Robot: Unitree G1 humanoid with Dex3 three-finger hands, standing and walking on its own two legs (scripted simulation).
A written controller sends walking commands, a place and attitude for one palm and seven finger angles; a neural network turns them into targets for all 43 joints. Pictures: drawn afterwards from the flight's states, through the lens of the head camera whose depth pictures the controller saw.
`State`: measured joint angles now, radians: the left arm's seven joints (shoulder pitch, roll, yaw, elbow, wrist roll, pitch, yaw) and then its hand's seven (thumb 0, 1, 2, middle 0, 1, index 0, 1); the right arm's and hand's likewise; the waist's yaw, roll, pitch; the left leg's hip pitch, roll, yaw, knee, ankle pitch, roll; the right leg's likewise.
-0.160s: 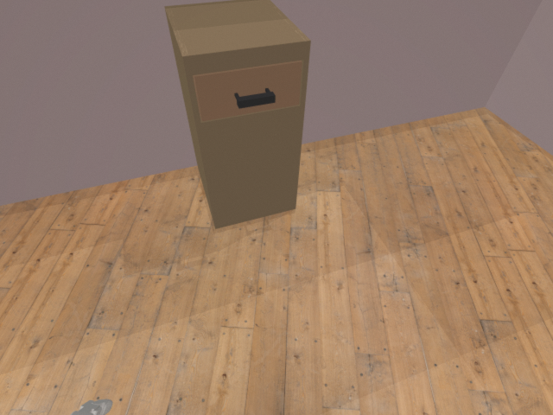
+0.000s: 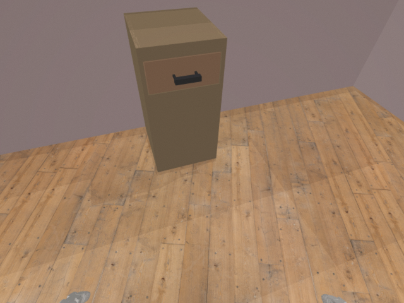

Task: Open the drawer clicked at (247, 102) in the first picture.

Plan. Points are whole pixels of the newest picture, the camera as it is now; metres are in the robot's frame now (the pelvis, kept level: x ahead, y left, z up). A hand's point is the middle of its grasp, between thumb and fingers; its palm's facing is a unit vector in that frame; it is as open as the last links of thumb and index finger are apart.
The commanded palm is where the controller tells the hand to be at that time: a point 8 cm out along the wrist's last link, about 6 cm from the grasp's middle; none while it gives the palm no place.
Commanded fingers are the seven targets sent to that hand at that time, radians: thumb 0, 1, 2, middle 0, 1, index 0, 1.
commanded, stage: stand and wait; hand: left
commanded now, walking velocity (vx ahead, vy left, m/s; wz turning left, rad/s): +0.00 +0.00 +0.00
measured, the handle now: (186, 77) +1.06 +0.14 -0.10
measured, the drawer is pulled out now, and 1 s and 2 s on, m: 0.00 0.00 0.00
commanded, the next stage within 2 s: look at it before walking up in 0.66 s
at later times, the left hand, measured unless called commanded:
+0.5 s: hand out of the picture +0.05 +0.23 -0.15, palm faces -0.04 -0.94 -0.33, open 7.4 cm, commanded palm none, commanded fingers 0.00 0.90 0.90 -0.20 -0.30 -0.20 -0.30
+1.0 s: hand out of the picture +0.06 +0.23 -0.15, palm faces -0.04 -0.94 -0.33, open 7.4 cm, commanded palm none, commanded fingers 0.00 0.90 0.90 -0.20 -0.30 -0.20 -0.30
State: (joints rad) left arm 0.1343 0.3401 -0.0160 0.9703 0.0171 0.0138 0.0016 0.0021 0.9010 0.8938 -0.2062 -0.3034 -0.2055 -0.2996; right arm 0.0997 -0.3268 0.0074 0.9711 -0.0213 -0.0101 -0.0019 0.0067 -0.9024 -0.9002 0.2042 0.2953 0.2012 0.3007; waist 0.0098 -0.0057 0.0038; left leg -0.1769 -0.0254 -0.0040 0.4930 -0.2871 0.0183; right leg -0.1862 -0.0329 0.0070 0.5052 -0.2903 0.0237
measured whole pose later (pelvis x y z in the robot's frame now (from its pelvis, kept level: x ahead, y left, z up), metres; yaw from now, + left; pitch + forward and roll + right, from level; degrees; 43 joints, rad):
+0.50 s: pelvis -0.02 -0.01 +0.01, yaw +0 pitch -2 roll +0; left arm 0.16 0.34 -0.01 1.07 0.02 0.01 0.00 0.00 0.90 0.89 -0.21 -0.30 -0.21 -0.30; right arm 0.15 -0.33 0.00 1.09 -0.02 0.00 0.00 0.01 -0.90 -0.90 0.20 0.30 0.20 0.30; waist 0.00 -0.01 0.03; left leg -0.16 0.00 -0.01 0.41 -0.22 0.00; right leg -0.17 -0.01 0.00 0.42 -0.22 0.01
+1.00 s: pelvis -0.02 -0.01 +0.01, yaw -1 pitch -2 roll +0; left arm 0.14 0.33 -0.01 1.08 0.02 0.00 0.00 0.00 0.90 0.89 -0.21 -0.30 -0.21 -0.30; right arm 0.13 -0.33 0.00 1.11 -0.01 -0.01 0.00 0.01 -0.90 -0.90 0.20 0.30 0.20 0.30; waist 0.00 -0.01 0.03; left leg -0.15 0.00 0.00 0.38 -0.20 -0.01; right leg -0.17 -0.01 0.01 0.40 -0.20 0.00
